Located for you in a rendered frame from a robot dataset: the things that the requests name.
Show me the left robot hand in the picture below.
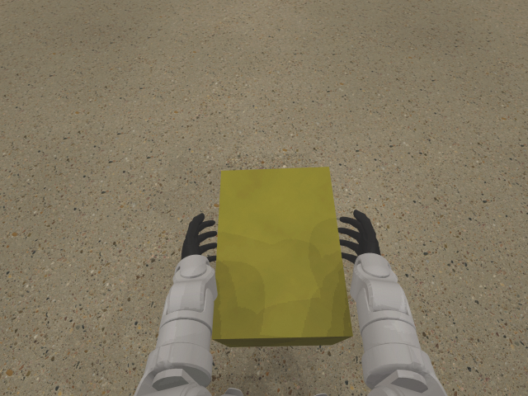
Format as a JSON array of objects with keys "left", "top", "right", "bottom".
[{"left": 181, "top": 213, "right": 217, "bottom": 262}]

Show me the right robot hand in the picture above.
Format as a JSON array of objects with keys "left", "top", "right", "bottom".
[{"left": 338, "top": 210, "right": 381, "bottom": 264}]

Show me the carton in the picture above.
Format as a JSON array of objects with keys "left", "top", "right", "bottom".
[{"left": 212, "top": 167, "right": 353, "bottom": 347}]

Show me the robot left forearm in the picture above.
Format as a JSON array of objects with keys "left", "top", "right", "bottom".
[{"left": 134, "top": 255, "right": 218, "bottom": 396}]

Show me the robot right forearm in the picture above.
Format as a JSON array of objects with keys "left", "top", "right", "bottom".
[{"left": 350, "top": 253, "right": 448, "bottom": 396}]

